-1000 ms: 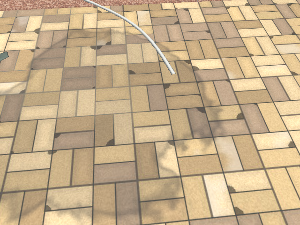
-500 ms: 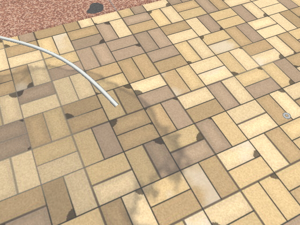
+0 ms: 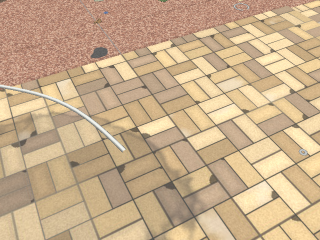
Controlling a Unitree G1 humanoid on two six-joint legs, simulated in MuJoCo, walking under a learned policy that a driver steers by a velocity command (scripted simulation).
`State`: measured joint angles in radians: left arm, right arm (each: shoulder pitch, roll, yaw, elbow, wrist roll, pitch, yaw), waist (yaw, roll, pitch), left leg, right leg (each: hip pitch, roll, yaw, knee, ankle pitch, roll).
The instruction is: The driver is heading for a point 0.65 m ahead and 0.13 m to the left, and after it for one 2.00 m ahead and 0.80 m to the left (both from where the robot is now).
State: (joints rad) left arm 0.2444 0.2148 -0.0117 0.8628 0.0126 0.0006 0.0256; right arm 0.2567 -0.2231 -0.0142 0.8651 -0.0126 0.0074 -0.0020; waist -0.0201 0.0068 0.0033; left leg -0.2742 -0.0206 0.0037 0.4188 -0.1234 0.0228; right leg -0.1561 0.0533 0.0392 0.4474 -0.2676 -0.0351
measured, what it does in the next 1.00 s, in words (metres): walks ahead: right foot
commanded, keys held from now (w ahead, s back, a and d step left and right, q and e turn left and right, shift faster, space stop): shift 0.12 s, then w+shift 0.72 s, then w+q+shift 0.16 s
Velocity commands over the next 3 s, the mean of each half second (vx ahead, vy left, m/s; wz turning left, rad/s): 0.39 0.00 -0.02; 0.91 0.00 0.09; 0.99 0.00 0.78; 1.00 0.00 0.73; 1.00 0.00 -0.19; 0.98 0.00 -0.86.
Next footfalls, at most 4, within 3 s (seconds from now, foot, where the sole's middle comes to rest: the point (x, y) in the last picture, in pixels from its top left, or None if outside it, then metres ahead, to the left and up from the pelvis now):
0.86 right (178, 233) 0.57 -0.05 -0.78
1.34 left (140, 156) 0.98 0.12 -0.78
1.74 right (135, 96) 1.44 0.16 -0.78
2.18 left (65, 88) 1.53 0.61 -0.78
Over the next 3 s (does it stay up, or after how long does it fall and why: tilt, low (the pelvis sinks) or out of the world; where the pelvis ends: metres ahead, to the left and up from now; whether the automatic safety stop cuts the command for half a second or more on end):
stays up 2.03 0.94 -0.01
